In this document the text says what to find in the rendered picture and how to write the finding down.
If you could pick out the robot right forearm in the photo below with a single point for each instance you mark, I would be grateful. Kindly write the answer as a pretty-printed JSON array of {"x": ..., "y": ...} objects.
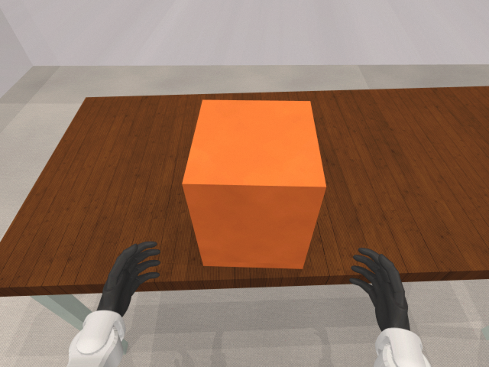
[{"x": 397, "y": 347}]

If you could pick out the table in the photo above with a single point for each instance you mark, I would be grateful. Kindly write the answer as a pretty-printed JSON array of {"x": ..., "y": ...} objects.
[{"x": 406, "y": 174}]

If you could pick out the robot left hand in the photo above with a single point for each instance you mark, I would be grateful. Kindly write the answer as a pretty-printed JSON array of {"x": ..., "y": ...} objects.
[{"x": 123, "y": 279}]

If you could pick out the carton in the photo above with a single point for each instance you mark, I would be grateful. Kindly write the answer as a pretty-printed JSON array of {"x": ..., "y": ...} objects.
[{"x": 254, "y": 183}]

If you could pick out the robot left forearm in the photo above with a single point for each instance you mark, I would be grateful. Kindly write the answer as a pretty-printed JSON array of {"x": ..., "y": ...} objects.
[{"x": 98, "y": 344}]

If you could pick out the robot right hand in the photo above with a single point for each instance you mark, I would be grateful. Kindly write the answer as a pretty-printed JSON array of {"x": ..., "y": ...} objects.
[{"x": 387, "y": 293}]

